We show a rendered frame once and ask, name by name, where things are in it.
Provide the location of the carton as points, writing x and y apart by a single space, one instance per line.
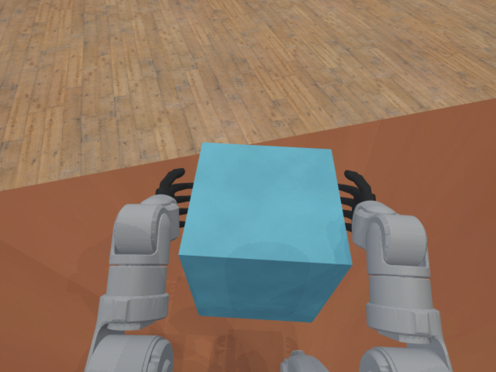
264 237

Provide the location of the robot left forearm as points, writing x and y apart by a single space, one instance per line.
135 295

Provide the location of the robot right forearm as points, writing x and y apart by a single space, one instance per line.
400 304

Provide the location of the right robot upper arm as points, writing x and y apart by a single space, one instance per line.
397 359

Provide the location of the right robot thigh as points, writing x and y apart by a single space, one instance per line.
302 363

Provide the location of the left robot upper arm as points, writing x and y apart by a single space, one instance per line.
132 353

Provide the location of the robot left hand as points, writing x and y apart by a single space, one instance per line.
167 188

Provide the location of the robot right hand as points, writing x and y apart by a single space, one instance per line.
361 194

